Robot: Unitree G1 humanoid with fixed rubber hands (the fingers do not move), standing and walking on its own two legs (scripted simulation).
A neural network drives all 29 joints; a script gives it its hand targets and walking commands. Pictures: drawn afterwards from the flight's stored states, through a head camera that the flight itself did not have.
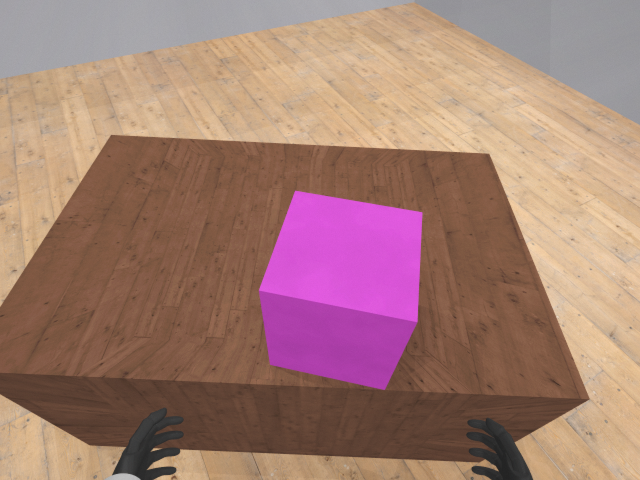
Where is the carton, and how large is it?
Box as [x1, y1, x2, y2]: [259, 191, 421, 389]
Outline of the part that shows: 295,191 259,289 270,364 384,389 417,321 421,212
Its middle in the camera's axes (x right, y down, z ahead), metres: +0.04 +0.10 +0.66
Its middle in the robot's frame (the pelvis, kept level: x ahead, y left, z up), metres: +0.41 -0.02 -0.10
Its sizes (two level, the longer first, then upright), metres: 0.210 0.200 0.250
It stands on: a pedestal, 0.55 m high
